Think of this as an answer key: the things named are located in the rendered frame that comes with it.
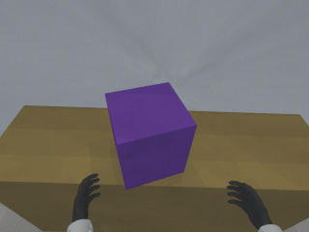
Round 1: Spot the carton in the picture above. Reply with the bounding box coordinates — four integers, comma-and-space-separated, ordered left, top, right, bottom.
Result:
104, 82, 197, 190

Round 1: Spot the pedestal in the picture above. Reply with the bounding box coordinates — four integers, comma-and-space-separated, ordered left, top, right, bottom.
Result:
0, 105, 309, 232

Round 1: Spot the robot left hand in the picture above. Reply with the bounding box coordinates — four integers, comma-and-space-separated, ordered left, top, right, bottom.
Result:
72, 173, 100, 222

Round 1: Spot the robot right hand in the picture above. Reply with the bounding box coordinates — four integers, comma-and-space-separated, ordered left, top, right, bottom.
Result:
227, 181, 272, 230

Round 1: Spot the left robot forearm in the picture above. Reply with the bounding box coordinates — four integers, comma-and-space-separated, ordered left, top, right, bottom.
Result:
67, 218, 94, 232

